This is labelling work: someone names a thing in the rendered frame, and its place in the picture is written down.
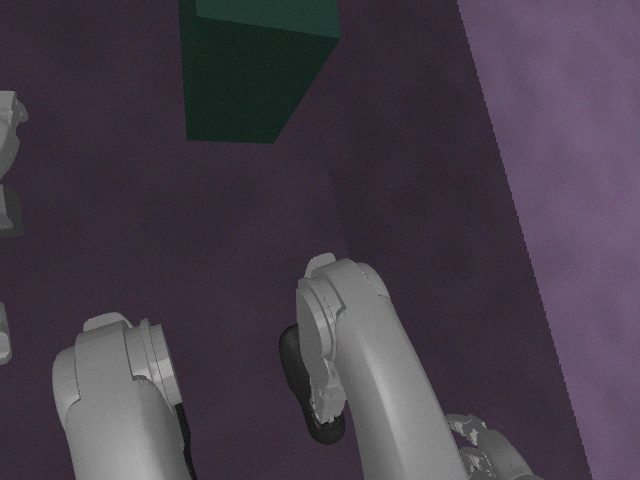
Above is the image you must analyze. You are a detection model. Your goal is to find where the right robot hand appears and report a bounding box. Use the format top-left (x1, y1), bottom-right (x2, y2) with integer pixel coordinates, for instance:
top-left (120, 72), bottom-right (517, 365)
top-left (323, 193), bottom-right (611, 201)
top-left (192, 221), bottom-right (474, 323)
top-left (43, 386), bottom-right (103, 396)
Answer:
top-left (445, 414), bottom-right (534, 480)

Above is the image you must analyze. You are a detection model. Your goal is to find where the left robot foot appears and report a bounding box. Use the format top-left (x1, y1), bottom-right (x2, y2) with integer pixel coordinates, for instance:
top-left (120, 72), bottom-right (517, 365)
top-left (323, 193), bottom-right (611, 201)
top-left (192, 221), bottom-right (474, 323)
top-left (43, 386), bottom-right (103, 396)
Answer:
top-left (175, 403), bottom-right (198, 480)

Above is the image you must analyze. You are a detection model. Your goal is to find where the right robot foot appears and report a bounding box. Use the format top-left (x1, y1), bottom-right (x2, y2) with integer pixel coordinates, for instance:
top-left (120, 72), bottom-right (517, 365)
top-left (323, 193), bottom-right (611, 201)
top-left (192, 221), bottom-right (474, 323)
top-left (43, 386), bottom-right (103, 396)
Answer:
top-left (279, 324), bottom-right (345, 445)

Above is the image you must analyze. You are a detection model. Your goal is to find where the left robot hand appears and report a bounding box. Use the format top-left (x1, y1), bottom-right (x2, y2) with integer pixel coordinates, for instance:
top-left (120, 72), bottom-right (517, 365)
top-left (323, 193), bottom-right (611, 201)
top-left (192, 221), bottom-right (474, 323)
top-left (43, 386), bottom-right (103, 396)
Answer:
top-left (0, 91), bottom-right (28, 230)

